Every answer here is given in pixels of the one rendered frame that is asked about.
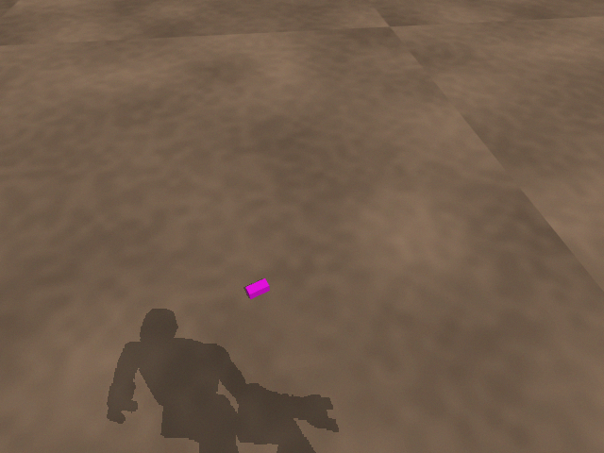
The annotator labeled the small box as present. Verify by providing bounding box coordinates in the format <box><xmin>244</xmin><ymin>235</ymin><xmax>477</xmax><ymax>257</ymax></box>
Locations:
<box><xmin>245</xmin><ymin>278</ymin><xmax>270</xmax><ymax>299</ymax></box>

